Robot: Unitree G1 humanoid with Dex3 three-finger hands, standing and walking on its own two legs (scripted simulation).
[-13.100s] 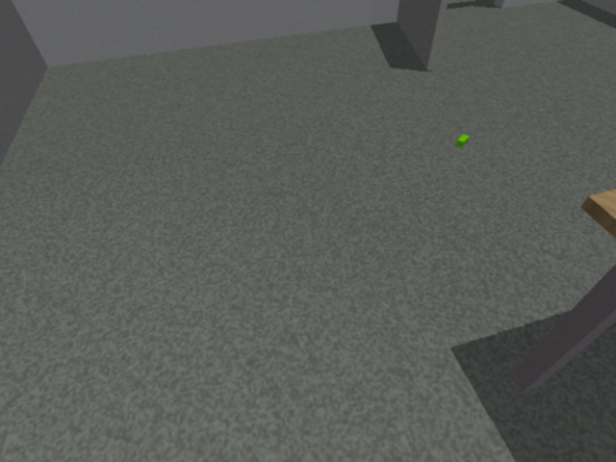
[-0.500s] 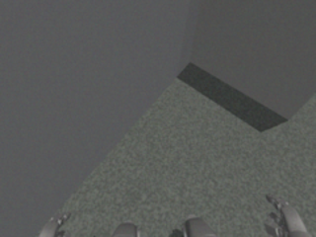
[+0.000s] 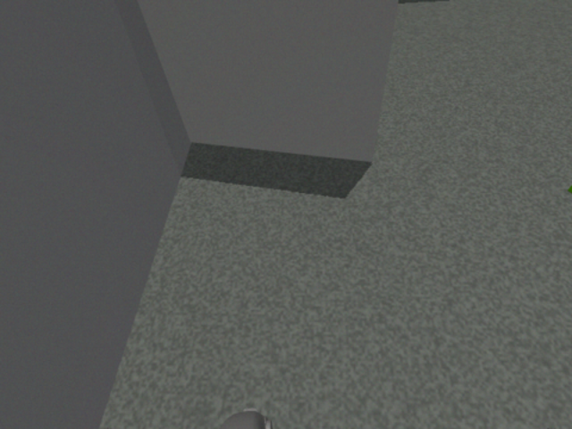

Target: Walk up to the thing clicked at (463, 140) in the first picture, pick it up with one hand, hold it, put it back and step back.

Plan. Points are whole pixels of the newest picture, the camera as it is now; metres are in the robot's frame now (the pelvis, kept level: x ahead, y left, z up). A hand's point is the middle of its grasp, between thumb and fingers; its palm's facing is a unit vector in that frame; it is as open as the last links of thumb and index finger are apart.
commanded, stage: walk up
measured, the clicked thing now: out of the picture +1.12 -1.14 -0.74
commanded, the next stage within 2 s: none
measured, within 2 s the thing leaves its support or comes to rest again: neither
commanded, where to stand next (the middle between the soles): +0.14 -0.06 m, yaw -56 degrees
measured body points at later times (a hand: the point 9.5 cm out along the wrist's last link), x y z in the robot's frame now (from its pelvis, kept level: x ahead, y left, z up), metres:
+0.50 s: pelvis +0.03 -0.03 +0.02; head +0.06 -0.03 +0.46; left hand +0.24 +0.24 -0.09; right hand -0.06 -0.36 -0.08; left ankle +0.09 +0.07 -0.72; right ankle -0.02 -0.18 -0.69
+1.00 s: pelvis +0.11 -0.07 -0.02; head +0.16 -0.11 +0.42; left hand +0.38 +0.14 -0.13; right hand +0.03 -0.40 -0.13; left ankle +0.24 +0.00 -0.72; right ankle +0.00 -0.16 -0.71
